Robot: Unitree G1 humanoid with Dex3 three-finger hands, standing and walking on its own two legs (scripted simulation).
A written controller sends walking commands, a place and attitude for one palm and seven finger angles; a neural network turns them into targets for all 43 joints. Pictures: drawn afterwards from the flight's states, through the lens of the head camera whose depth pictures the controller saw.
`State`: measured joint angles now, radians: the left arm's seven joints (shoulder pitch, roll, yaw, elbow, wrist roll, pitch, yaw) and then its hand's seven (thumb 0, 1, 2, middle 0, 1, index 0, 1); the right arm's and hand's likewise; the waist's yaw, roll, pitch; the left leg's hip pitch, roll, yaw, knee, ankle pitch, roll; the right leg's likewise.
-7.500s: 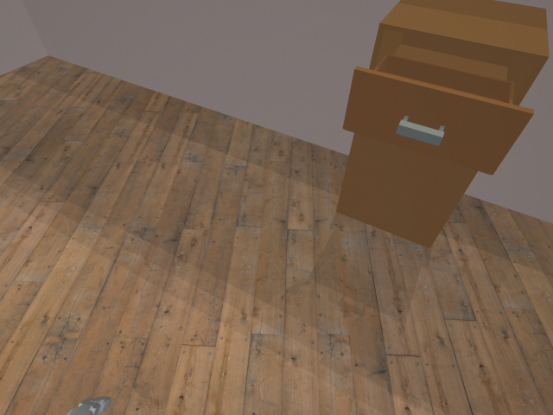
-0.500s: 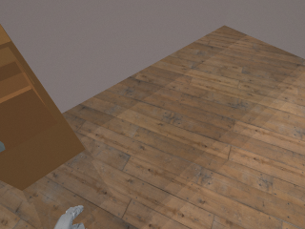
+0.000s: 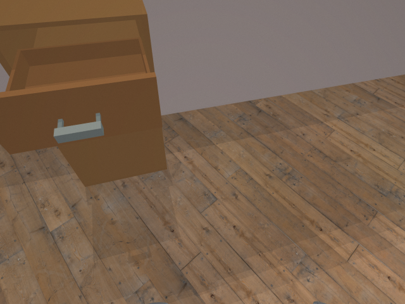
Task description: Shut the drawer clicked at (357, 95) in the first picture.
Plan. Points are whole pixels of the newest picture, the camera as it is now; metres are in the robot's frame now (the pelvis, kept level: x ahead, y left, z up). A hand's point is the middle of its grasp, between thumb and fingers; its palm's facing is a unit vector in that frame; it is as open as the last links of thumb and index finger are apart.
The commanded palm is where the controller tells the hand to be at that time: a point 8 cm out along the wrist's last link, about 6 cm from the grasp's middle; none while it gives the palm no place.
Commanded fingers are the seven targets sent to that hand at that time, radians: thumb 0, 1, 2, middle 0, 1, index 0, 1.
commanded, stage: turn to face it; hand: left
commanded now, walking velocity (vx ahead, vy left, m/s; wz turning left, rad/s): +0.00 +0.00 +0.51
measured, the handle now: (79, 125) +0.49 +0.35 +0.01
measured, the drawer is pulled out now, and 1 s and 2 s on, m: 0.30 0.30 0.30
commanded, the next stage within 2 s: take the last steps up to it in 0.54 s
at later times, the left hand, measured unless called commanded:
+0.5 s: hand out of the picture +0.07 +0.21 -0.14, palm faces +0.20 -0.94 -0.27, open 7.4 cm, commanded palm none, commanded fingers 0.00 0.90 0.90 -0.20 -0.30 -0.20 -0.30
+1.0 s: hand out of the picture -0.11 +0.17 -0.16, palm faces +0.40 -0.90 -0.18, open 7.4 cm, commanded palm none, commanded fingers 0.00 0.90 0.90 -0.20 -0.30 -0.20 -0.30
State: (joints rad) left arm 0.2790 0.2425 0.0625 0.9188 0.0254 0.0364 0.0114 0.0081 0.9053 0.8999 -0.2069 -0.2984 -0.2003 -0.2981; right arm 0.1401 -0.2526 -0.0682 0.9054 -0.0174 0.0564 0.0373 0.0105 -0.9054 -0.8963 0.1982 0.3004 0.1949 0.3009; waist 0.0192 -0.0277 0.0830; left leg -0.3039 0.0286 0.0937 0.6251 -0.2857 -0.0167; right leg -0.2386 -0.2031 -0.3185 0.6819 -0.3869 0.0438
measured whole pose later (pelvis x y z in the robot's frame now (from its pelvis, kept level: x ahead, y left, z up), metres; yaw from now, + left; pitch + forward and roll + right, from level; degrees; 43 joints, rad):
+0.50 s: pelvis +0.00 -0.01 +0.01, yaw +11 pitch +0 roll +1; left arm 0.16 0.20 0.05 0.90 0.01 0.03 0.02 0.01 0.91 0.90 -0.20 -0.30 -0.20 -0.30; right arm 0.25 -0.19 -0.05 0.95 -0.02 0.05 0.00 0.01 -0.90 -0.90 0.20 0.30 0.20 0.30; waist -0.03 0.03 0.04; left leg -0.29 -0.08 -0.07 0.52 -0.23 0.03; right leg -0.27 -0.03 -0.04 0.59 -0.31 0.06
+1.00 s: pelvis +0.01 +0.02 +0.01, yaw +18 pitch +0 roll -1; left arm 0.43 0.18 0.05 1.11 0.02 0.00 0.00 0.01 0.91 0.90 -0.20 -0.30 -0.20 -0.30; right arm 0.24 -0.19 -0.05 1.02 -0.03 -0.01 0.01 0.01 -0.91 -0.90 0.20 0.30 0.20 0.30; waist 0.05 -0.01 -0.01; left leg -0.21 0.05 0.08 0.51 -0.29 0.00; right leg -0.19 -0.08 -0.15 0.56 -0.37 0.01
